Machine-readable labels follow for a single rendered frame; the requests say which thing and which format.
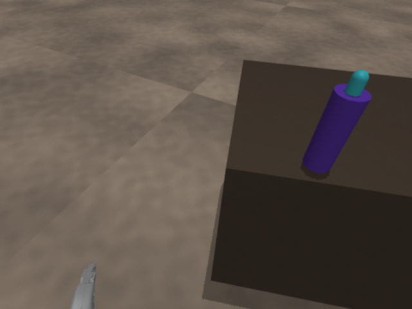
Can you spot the left robot hand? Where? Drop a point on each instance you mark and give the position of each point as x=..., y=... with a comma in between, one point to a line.
x=83, y=296

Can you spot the bottle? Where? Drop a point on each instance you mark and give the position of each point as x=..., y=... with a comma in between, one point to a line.
x=341, y=114

